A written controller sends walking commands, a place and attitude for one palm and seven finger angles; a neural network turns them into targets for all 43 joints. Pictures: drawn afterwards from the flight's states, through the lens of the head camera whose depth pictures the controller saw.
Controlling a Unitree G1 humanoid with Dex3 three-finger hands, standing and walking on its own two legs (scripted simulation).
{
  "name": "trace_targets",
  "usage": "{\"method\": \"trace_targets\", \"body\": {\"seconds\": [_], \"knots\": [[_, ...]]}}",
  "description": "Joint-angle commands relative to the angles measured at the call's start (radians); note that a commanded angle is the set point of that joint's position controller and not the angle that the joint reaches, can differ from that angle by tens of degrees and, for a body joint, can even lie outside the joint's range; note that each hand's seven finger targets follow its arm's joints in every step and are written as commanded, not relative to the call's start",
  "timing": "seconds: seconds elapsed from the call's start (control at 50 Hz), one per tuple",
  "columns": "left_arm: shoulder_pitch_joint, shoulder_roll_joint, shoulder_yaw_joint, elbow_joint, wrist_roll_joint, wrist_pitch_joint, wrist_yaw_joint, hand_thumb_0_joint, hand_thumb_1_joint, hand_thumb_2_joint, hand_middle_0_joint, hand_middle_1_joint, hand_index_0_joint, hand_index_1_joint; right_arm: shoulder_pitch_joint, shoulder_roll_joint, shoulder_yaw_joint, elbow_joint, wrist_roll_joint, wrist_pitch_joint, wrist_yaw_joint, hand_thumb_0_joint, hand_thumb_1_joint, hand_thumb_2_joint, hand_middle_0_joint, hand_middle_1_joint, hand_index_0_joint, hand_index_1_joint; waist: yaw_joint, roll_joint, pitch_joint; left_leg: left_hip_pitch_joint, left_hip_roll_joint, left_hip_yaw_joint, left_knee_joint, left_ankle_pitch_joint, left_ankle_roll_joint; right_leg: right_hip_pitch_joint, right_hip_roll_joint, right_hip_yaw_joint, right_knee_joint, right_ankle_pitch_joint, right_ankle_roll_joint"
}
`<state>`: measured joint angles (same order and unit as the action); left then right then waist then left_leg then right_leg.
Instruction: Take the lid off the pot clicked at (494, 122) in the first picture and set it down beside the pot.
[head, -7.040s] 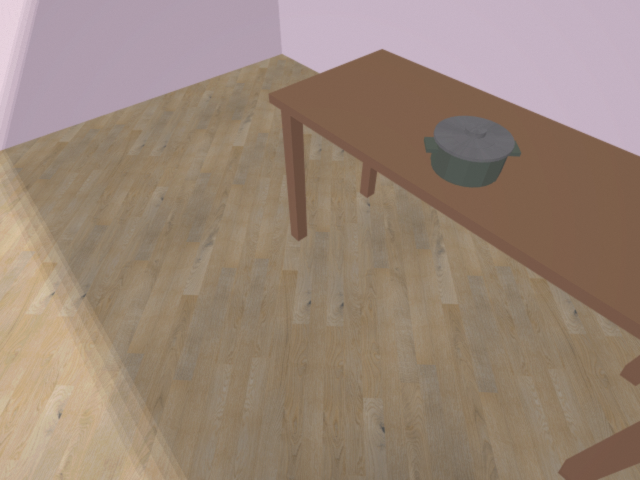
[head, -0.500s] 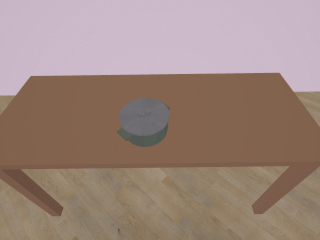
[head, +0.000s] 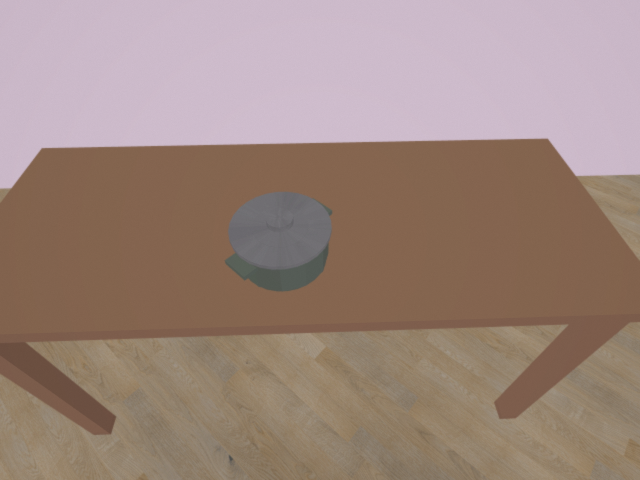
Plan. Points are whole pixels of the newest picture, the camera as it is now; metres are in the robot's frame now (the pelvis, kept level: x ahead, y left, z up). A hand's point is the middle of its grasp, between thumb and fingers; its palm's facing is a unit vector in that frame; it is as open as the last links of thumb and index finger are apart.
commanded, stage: look again from close up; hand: left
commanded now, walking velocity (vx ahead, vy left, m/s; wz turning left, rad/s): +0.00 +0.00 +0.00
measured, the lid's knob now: (279, 220) +0.53 +0.09 -0.01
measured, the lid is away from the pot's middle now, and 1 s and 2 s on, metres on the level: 0.00 0.00 0.00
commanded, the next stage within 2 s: lift the closed hand beside the body in 0.80 s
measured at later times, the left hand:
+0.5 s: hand out of the picture +0.01 +0.16 -0.18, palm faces +0.01 -0.99 -0.16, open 7.4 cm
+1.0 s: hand out of the picture +0.05 +0.20 -0.14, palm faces +0.09 -0.96 -0.27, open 7.1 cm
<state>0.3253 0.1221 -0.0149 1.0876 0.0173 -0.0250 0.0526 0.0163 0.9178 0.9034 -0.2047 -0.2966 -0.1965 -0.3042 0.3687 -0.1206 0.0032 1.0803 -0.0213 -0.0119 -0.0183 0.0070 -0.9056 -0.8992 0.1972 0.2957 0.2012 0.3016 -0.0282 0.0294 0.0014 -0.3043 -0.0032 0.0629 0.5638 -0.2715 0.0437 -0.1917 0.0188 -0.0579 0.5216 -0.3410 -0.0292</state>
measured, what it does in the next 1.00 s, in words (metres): stands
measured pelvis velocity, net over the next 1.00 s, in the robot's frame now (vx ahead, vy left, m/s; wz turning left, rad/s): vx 0.00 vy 0.01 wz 0.01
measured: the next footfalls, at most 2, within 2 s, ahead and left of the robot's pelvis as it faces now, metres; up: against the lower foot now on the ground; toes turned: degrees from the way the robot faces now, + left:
none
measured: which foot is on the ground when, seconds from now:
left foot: down 0.00-1.00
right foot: down 0.00-1.00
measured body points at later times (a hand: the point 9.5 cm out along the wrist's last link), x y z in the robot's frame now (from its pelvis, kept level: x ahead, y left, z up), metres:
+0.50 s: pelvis +0.01 +0.00 +0.00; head +0.02 +0.02 +0.45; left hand +0.01 +0.21 -0.16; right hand +0.04 -0.23 -0.14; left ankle +0.02 +0.09 -0.73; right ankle -0.04 -0.10 -0.73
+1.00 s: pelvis +0.00 +0.01 +0.01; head +0.02 +0.02 +0.45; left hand +0.05 +0.25 -0.12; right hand +0.04 -0.22 -0.13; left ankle +0.02 +0.09 -0.73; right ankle -0.04 -0.10 -0.73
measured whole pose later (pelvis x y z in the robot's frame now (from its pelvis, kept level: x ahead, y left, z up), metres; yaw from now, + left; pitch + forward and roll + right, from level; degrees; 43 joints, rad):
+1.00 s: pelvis +0.00 +0.01 +0.01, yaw +0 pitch +0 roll +0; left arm 0.48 0.20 -0.05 0.55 -0.01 0.05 0.13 0.04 0.96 0.90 -0.23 -0.32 -0.22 -0.33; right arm 0.35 -0.18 0.02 0.96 0.05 -0.15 -0.03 0.02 -0.93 -0.90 0.20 0.30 0.20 0.30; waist 0.03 -0.01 0.03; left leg -0.24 -0.03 0.07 0.48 -0.23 0.05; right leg -0.14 -0.01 -0.05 0.47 -0.31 -0.01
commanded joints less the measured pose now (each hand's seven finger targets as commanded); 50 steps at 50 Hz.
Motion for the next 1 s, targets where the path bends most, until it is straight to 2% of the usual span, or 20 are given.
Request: {"method": "trace_targets", "body": {"seconds": [0.0,0.06,0.14,0.2,0.24,0.32,0.42,0.46,0.5,0.54,0.72,0.74,0.82,0.86,0.88,0.9,0.92,0.94,0.96,0.98], "knots": [[0.080,0.072,0.014,-0.044,-0.002,-0.013,0.004,0.000,0.900,0.900,-0.200,-0.300,-0.200,-0.300,0.030,-0.089,-0.009,-0.057,0.007,-0.023,-0.008,0.000,-0.900,-0.900,0.200,0.300,0.200,0.300,0.024,-0.039,0.061,0.016,0.105,-0.153,-0.112,0.154,0.019,-0.060,-0.099,0.118,-0.083,0.129,-0.048],[0.072,0.085,0.016,-0.060,-0.002,-0.005,0.002,0.000,0.900,0.900,-0.200,-0.300,-0.200,-0.300,0.014,-0.099,-0.008,-0.058,0.008,-0.021,-0.008,0.000,-0.900,-0.900,0.200,0.300,0.200,0.300,0.025,-0.029,0.076,0.030,0.105,-0.158,-0.131,0.132,0.020,-0.068,-0.094,0.113,-0.084,0.119,-0.041],[0.074,0.101,0.014,-0.066,-0.002,-0.006,0.001,0.000,0.900,0.900,-0.200,-0.300,-0.200,-0.300,-0.004,-0.101,-0.008,-0.046,0.010,-0.022,-0.007,0.000,-0.900,-0.900,0.200,0.300,0.200,0.300,0.029,-0.079,0.064,0.068,0.099,-0.142,-0.132,0.180,0.019,-0.059,-0.105,0.113,-0.095,0.181,-0.036],[0.084,0.108,0.014,-0.073,-0.002,-0.007,0.003,0.000,0.900,0.900,-0.200,-0.300,-0.200,-0.300,-0.017,-0.110,-0.009,-0.045,0.011,-0.024,-0.008,0.000,-0.900,-0.900,0.200,0.300,0.200,0.300,0.029,-0.042,0.038,0.100,0.099,-0.132,-0.125,0.216,0.016,-0.045,-0.113,0.124,-0.098,0.209,-0.032],[0.077,0.118,0.014,-0.075,-0.003,-0.005,0.000,0.000,0.900,0.900,-0.200,-0.300,-0.200,-0.300,-0.025,-0.111,-0.008,-0.044,0.013,-0.024,-0.009,0.000,-0.900,-0.900,0.200,0.300,0.200,0.300,0.029,-0.052,0.042,0.107,0.102,-0.134,-0.129,0.238,0.017,-0.041,-0.108,0.118,-0.102,0.228,-0.030],[0.087,0.121,0.012,-0.072,-0.003,-0.006,0.002,0.000,0.900,0.900,-0.200,-0.300,-0.200,-0.300,-0.041,-0.118,-0.007,-0.039,0.014,-0.025,-0.011,0.000,-0.900,-0.900,0.200,0.300,0.200,0.300,0.030,-0.022,0.026,0.134,0.104,-0.128,-0.128,0.275,0.013,-0.026,-0.118,0.126,-0.111,0.262,-0.026],[0.096,0.123,0.008,-0.067,-0.002,-0.006,0.000,0.000,0.900,0.900,-0.200,-0.300,-0.200,-0.300,-0.059,-0.118,-0.009,-0.035,0.016,-0.023,-0.012,0.000,-0.900,-0.900,0.200,0.300,0.200,0.300,0.031,-0.019,0.034,0.146,0.105,-0.124,-0.136,0.257,0.009,-0.028,-0.123,0.131,-0.132,0.269,-0.021],[0.098,0.126,0.008,-0.069,-0.002,-0.006,-0.001,0.000,0.900,0.900,-0.200,-0.300,-0.200,-0.300,-0.062,-0.121,-0.010,-0.034,0.017,-0.024,-0.012,0.000,-0.900,-0.900,0.200,0.300,0.200,0.300,0.033,-0.036,0.033,0.147,0.107,-0.125,-0.134,0.265,0.010,-0.021,-0.124,0.127,-0.136,0.283,-0.020],[0.100,0.122,0.006,-0.065,-0.002,-0.007,-0.001,0.000,0.900,0.900,-0.200,-0.300,-0.200,-0.300,-0.066,-0.118,-0.011,-0.028,0.017,-0.024,-0.012,0.000,-0.900,-0.900,0.200,0.300,0.200,0.300,0.032,-0.019,0.038,0.150,0.106,-0.122,-0.141,0.258,0.008,-0.024,-0.126,0.131,-0.142,0.279,-0.019],[0.100,0.126,0.005,-0.061,-0.002,-0.006,-0.003,0.000,0.900,0.900,-0.200,-0.300,-0.200,-0.300,-0.067,-0.115,-0.009,-0.026,0.018,-0.024,-0.012,0.000,-0.900,-0.900,0.200,0.300,0.200,0.300,0.036,-0.041,0.050,0.142,0.108,-0.125,-0.150,0.249,0.010,-0.021,-0.123,0.122,-0.149,0.270,-0.018],[0.111,0.118,0.002,-0.050,-0.002,-0.005,-0.004,0.000,0.900,0.900,-0.200,-0.300,-0.200,-0.300,-0.067,-0.113,-0.010,-0.011,0.018,-0.024,-0.011,0.000,-0.900,-0.900,0.200,0.300,0.200,0.300,0.037,-0.023,0.056,0.147,0.108,-0.129,-0.173,0.211,0.010,-0.024,-0.128,0.124,-0.165,0.225,-0.017],[0.114,0.123,0.002,-0.050,-0.002,-0.006,-0.006,0.000,0.900,0.900,-0.200,-0.300,-0.200,-0.300,-0.066,-0.109,-0.009,-0.009,0.019,-0.025,-0.010,0.000,-0.900,-0.900,0.200,0.300,0.200,0.300,0.041,-0.043,0.055,0.142,0.109,-0.128,-0.169,0.221,0.013,-0.014,-0.126,0.119,-0.168,0.239,-0.015],[0.112,0.116,0.001,-0.044,-0.003,-0.003,-0.005,0.000,0.900,0.900,-0.200,-0.300,-0.200,-0.300,-0.054,-0.113,-0.008,-0.001,0.019,-0.025,-0.011,0.000,-0.900,-0.900,0.200,0.300,0.200,0.300,0.039,-0.023,0.060,0.138,0.110,-0.136,-0.186,0.201,0.013,-0.017,-0.128,0.118,-0.169,0.204,-0.016],[0.112,0.115,0.001,-0.043,-0.003,-0.001,-0.006,0.000,0.900,0.900,-0.200,-0.300,-0.200,-0.300,-0.052,-0.114,-0.009,0.001,0.019,-0.025,-0.011,0.000,-0.900,-0.900,0.200,0.300,0.200,0.300,0.041,-0.039,0.069,0.130,0.112,-0.138,-0.190,0.191,0.015,-0.017,-0.127,0.111,-0.170,0.193,-0.016],[0.130,0.128,0.006,-0.011,0.016,-0.023,0.027,0.000,0.900,0.900,-0.200,-0.300,-0.200,-0.300,-0.131,-0.158,-0.006,-0.065,0.017,-0.028,-0.007,0.000,-0.900,-0.900,0.200,0.300,0.200,0.300,0.047,0.074,0.105,0.095,0.109,-0.102,-0.009,0.397,-0.016,-0.070,-0.157,0.161,-0.173,0.459,-0.002],[-0.525,0.262,-0.035,-1.298,-0.115,-0.168,0.035,0.000,0.900,0.900,-0.244,-0.348,-0.244,-0.348,-0.087,-0.269,-0.029,-0.392,0.092,-0.199,0.005,0.000,-0.900,-0.900,0.200,0.300,0.200,0.300,0.020,0.233,-0.343,0.320,0.028,-0.146,-0.161,0.347,-0.070,0.037,-0.073,0.059,-0.093,0.335,-0.019],[-0.182,0.256,0.009,-1.108,-0.036,-0.101,0.088,0.000,0.900,0.900,-0.288,-0.396,-0.288,-0.396,-0.165,-0.225,0.004,-0.345,0.093,-0.265,-0.039,0.000,-0.900,-0.900,0.200,0.300,0.200,0.300,0.047,0.331,-0.385,0.390,0.068,-0.141,-0.162,0.402,-0.085,-0.020,-0.045,0.052,-0.050,0.233,-0.043],[0.062,0.133,-0.040,-0.999,-0.048,0.008,0.122,0.000,0.900,0.900,-0.332,-0.444,-0.332,-0.444,-0.172,-0.192,-0.011,-0.341,0.109,-0.271,-0.030,0.000,-0.900,-0.900,0.200,0.300,0.200,0.300,0.033,0.207,-0.268,0.317,0.068,-0.165,-0.185,0.305,-0.092,-0.052,-0.038,0.009,-0.039,0.157,-0.016],[0.122,0.031,-0.079,-0.875,-0.051,0.042,0.115,0.000,0.900,0.900,-0.376,-0.492,-0.376,-0.492,-0.177,-0.209,-0.008,-0.327,0.091,-0.270,-0.027,0.000,-0.900,-0.900,0.200,0.300,0.200,0.300,0.031,0.068,-0.107,0.252,0.053,-0.163,-0.198,0.244,-0.069,-0.065,-0.027,-0.013,-0.070,0.164,-0.012],[0.103,-0.057,-0.184,-0.819,-0.031,0.044,0.092,0.000,0.900,0.900,-0.420,-0.540,-0.420,-0.540,-0.185,-0.224,-0.004,-0.363,0.079,-0.270,-0.012,0.000,-0.900,-0.900,0.200,0.300,0.200,0.300,0.006,-0.035,0.005,0.197,0.045,-0.164,-0.192,0.184,-0.045,-0.108,-0.023,-0.026,-0.096,0.162,-0.001]]}}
